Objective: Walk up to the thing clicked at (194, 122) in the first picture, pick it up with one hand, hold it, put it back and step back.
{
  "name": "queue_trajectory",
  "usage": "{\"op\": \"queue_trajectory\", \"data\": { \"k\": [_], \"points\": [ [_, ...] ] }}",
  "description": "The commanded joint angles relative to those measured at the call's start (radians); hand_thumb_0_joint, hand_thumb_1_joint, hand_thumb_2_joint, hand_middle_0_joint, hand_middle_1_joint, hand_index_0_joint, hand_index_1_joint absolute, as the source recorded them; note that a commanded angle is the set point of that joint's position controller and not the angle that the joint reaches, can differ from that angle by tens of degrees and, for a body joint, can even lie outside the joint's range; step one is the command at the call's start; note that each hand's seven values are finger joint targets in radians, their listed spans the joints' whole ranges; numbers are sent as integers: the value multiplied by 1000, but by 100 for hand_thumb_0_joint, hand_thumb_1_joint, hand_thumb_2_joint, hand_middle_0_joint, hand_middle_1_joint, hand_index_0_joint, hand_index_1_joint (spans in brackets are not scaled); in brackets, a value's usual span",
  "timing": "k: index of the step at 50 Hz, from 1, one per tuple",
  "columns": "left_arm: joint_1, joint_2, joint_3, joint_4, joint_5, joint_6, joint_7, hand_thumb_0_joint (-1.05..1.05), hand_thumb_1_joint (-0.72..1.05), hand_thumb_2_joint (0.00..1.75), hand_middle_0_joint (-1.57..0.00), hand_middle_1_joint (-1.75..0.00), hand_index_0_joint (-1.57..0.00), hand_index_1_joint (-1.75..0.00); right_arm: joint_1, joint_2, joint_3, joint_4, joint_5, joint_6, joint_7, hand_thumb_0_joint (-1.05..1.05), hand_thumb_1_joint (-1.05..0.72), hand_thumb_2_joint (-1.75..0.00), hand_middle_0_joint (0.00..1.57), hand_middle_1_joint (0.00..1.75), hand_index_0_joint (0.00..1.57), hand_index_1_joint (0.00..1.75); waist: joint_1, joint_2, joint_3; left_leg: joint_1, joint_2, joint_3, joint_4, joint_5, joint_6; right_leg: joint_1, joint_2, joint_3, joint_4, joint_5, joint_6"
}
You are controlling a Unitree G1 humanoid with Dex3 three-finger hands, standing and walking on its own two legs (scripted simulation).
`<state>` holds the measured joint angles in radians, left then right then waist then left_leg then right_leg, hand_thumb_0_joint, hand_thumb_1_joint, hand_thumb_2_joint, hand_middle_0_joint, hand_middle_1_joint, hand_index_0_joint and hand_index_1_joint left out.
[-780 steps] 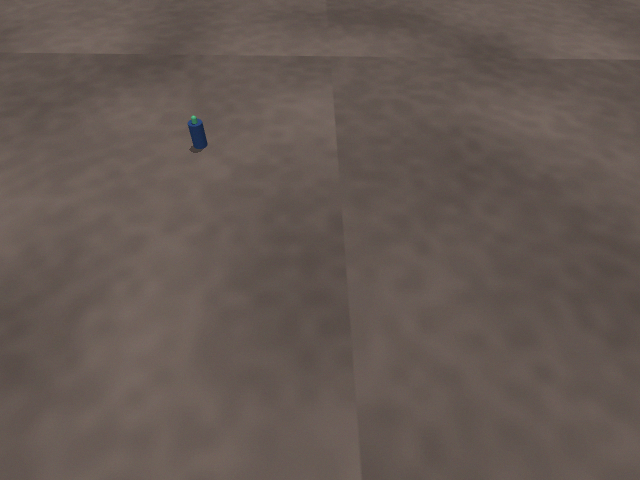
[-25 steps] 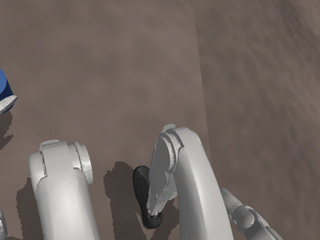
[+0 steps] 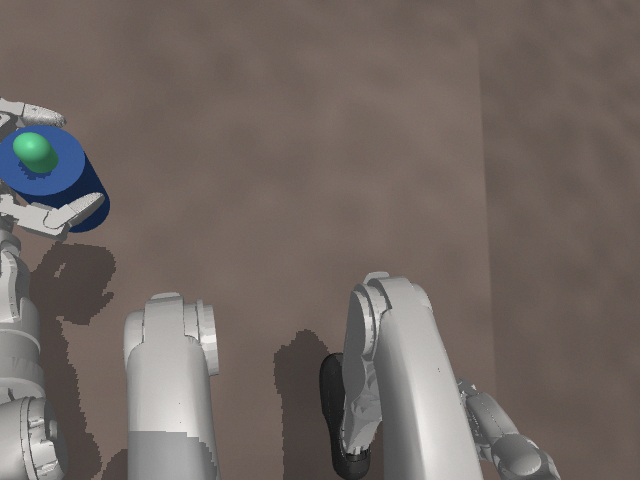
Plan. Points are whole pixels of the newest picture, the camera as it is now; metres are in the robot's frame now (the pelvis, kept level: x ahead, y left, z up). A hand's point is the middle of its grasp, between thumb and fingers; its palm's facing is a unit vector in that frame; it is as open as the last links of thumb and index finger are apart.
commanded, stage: settle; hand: left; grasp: from the side
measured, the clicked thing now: (57, 179) +0.44 +0.27 -0.06
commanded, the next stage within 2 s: lift in 0.74 s
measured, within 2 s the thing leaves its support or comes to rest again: neither
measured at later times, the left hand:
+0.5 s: hand (48, 152) +0.45 +0.26 +0.00, palm faces +0.19 -0.98 -0.03, open 10.3 cm
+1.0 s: hand (40, 139) +0.45 +0.26 +0.02, palm faces +0.19 -0.98 -0.03, open 10.4 cm
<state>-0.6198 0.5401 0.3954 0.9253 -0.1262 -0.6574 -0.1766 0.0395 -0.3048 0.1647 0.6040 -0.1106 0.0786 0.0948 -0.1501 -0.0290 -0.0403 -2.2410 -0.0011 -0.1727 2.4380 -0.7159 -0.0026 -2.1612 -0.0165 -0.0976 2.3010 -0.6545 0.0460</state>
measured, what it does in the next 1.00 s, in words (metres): stands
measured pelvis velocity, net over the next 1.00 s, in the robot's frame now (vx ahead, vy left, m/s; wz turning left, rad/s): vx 0.00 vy -0.01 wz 0.07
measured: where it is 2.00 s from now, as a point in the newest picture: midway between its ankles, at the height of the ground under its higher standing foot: (273, 457)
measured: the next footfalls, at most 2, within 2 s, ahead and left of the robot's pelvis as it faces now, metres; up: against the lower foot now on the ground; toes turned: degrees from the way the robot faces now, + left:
none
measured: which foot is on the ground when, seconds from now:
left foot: down 0.00-1.00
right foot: down 0.00-1.00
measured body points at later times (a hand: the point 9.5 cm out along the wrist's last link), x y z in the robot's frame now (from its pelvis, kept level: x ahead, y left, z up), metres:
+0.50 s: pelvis +0.00 -0.01 +0.02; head +0.20 +0.06 +0.42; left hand +0.43 +0.31 +0.00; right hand +0.15 -0.27 -0.09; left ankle +0.07 +0.12 -0.30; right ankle +0.11 -0.13 -0.30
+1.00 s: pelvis +0.00 -0.01 +0.04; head +0.20 +0.06 +0.44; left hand +0.43 +0.31 +0.02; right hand +0.14 -0.27 -0.07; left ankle +0.07 +0.12 -0.30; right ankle +0.11 -0.13 -0.30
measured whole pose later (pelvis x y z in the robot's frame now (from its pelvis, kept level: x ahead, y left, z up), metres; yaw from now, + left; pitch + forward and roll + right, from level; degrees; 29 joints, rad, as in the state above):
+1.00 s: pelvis +0.00 -0.01 +0.04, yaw +4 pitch +32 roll -6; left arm -0.68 0.44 0.43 0.94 -0.11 -0.58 -0.22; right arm 0.13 -0.29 0.06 0.64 -0.07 0.04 0.06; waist -0.13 0.00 -0.12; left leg -2.15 0.00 -0.10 2.28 -0.70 -0.01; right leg -2.11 -0.03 -0.04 2.20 -0.66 0.03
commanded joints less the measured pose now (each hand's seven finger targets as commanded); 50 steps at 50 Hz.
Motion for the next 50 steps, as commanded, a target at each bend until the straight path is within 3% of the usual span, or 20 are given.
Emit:
{"op": "queue_trajectory", "data": {
  "k": [1, 5, 7, 12, 14, 15, 24, 25, 26, 30, 33, 36, 38, 39, 42, 43, 44, 48, 50],
  "points": [
    [-256, 189, 51, -172, -23, -46, -18, 0, 8, 124, -127, -140, -127, -142, 123, -245, -109, -46, 12, -14, -22, 0, -90, -90, 20, 30, 20, 30, -13, 233, -659, 413, 7, 82, -323, 144, 22, 364, 40, -51, -214, 169, -77],
    [-289, 186, 62, -211, -27, -30, -26, 0, 0, 123, -129, -141, -128, -143, 137, -236, -123, -48, 21, -17, -28, 0, -91, -90, 20, 30, 20, 30, 3, 229, -704, 437, 5, 96, -330, 170, 21, 384, 35, -37, -225, 182, -79],
    [-293, 180, 68, -218, -29, -22, -33, 0, 4, 123, -128, -140, -127, -142, 144, -235, -131, -46, 25, -20, -32, 0, -90, -90, 20, 30, 20, 30, 2, 221, -726, 440, 5, 97, -331, 191, 23, 399, 32, -33, -226, 204, -77],
    [-283, 154, 72, -186, -22, -9, -33, 0, 5, 125, -129, -141, -128, -143, 151, -224, -143, -41, 33, -25, -39, 0, -90, -90, 20, 30, 20, 30, 3, 204, -659, 419, 5, 104, -359, 159, 24, 375, 28, -28, -251, 166, -79],
    [-322, 148, 66, -227, -25, -13, -36, 0, 3, 124, -129, -141, -129, -143, 149, -221, -147, -41, 32, -29, -39, 0, -91, -90, 20, 30, 20, 30, -2, 207, -680, 426, 4, 106, -363, 152, 25, 383, 27, -23, -260, 163, -79],
    [-325, 167, 80, -235, -26, -12, -37, 0, 1, 123, -129, -140, -129, -142, 148, -224, -153, -43, 34, -31, -41, 0, -91, -90, 20, 30, 20, 30, 14, 219, -706, 452, 5, 108, -368, 149, 25, 383, 26, -22, -261, 158, -80],
    [-330, 131, 65, -174, -16, -7, -38, 0, 5, 128, -133, -144, -133, -146, 168, -213, -164, -36, 36, -46, -49, 0, -91, -90, 20, 30, 20, 30, 1, 180, -690, 444, 4, 114, -392, 130, 28, 396, 26, -12, -288, 136, -79],
    [-334, 149, 79, -184, -14, -7, -35, 0, 5, 128, -133, -145, -133, -147, 168, -213, -167, -31, 36, -47, -50, 0, -91, -90, 20, 30, 20, 30, 7, 182, -694, 454, 3, 119, -392, 141, 29, 402, 23, -7, -294, 147, -78],
    [-338, 145, 68, -179, -10, -8, -32, 0, 4, 128, -133, -144, -133, -146, 168, -208, -164, -36, 37, -49, -49, 0, -91, -90, 20, 30, 20, 30, 14, 186, -697, 452, 2, 120, -401, 137, 27, 399, 24, -7, -292, 136, -81],
    [-359, 125, 59, -183, -6, -11, -34, 0, 3, 129, -133, -145, -133, -147, 170, -207, -169, -28, 36, -51, -49, 0, -91, -90, 20, 30, 20, 30, 3, 208, -673, 484, 2, 115, -425, 111, 23, 361, 23, -12, -301, 112, -84],
    [-351, 146, 77, -173, -4, -11, -33, 0, 6, 129, -133, -144, -132, -146, 179, -209, -171, -20, 35, -53, -47, 0, -91, -90, 20, 30, 20, 30, 15, 210, -701, 506, 2, 115, -426, 142, 22, 377, 20, -11, -292, 134, -84],
    [-356, 103, 44, -144, -3, -7, -31, 0, 1, 131, -133, -146, -133, -148, 174, -200, -169, -30, 37, -55, -48, 0, -91, -90, 20, 30, 20, 30, 1, 188, -680, 488, 1, 116, -436, 118, 26, 373, 23, -9, -309, 114, -84],
    [-390, 154, 76, -195, 2, -12, -24, 0, 2, 132, -133, -145, -133, -148, 188, -206, -176, -15, 35, -55, -49, 0, -90, -90, 20, 30, 20, 30, 17, 209, -706, 508, 0, 122, -437, 127, 24, 386, 20, -2, -312, 123, -85],
    [-403, 125, 53, -197, 3, -12, -24, 0, 3, 131, -132, -144, -132, -147, 185, -206, -178, -17, 32, -55, -47, 0, -90, -90, 20, 30, 20, 30, 9, 224, -699, 513, -1, 121, -440, 127, 22, 377, 19, -5, -307, 122, -86],
    [-348, 106, 55, -122, 9, -4, -23, 0, 8, 133, -132, -144, -131, -147, 190, -202, -177, -16, 36, -56, -46, 0, -90, -90, 20, 30, 20, 30, 6, 195, -689, 513, -2, 115, -451, 126, 22, 371, 18, -7, -312, 121, -86],
    [-356, 105, 51, -130, 10, -6, -24, 0, 4, 125, -135, -147, -138, -146, 189, -205, -176, -14, 36, -56, -47, 0, -94, -91, 20, 30, 20, 30, 4, 203, -678, 525, 1, 110, -455, 132, 20, 355, 16, -9, -308, 127, -86],
    [-387, 138, 66, -180, 9, -11, -22, 0, -2, 121, -134, -148, -137, -147, 194, -207, -179, -18, 37, -56, -47, 0, -95, -91, 20, 30, 20, 30, 13, 222, -706, 538, -1, 114, -457, 134, 20, 365, 17, -5, -312, 126, -88],
    [-344, 124, 65, -191, -6, -1, -38, 0, -6, 120, -134, -148, -137, -147, 204, -204, -187, -23, 46, -57, -50, 0, -95, -91, 20, 30, 20, 30, 32, 209, -757, 572, -3, 124, -471, 170, 21, 413, 15, 3, -326, 152, -87],
    [-382, 138, 76, -247, -13, -1, -47, 0, -2, 121, -134, -147, -137, -146, 212, -201, -194, -18, 49, -58, -52, 0, -95, -91, 20, 30, 20, 30, 30, 238, -778, 591, -3, 123, -482, 169, 19, 418, 12, 6, -329, 152, -88]
  ]
}}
